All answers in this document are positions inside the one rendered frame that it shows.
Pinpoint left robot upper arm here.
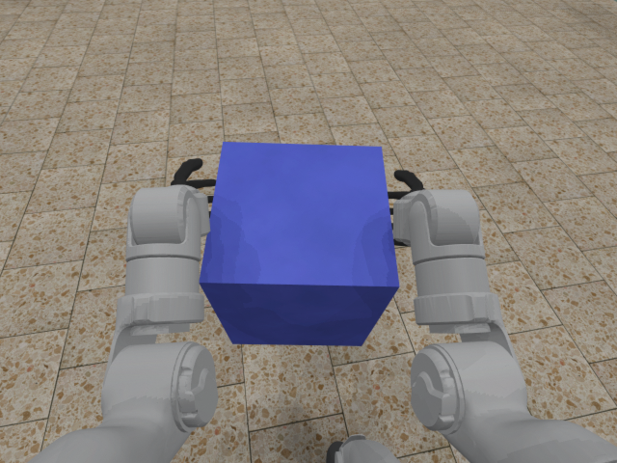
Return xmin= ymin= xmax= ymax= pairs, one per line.
xmin=27 ymin=341 xmax=219 ymax=463

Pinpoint robot right hand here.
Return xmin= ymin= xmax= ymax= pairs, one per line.
xmin=388 ymin=170 xmax=425 ymax=246

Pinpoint right robot shin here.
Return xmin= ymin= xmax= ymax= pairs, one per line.
xmin=341 ymin=434 xmax=366 ymax=448

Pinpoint carton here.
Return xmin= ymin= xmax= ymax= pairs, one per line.
xmin=200 ymin=142 xmax=399 ymax=346

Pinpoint right robot upper arm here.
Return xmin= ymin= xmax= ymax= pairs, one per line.
xmin=411 ymin=340 xmax=617 ymax=463

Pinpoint right robot forearm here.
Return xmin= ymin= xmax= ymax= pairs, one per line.
xmin=393 ymin=189 xmax=527 ymax=399

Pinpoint right robot thigh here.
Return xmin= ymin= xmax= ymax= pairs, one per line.
xmin=335 ymin=440 xmax=401 ymax=463

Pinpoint robot left hand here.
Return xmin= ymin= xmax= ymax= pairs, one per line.
xmin=171 ymin=158 xmax=216 ymax=219

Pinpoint left robot forearm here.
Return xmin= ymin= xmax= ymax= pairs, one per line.
xmin=101 ymin=184 xmax=210 ymax=416

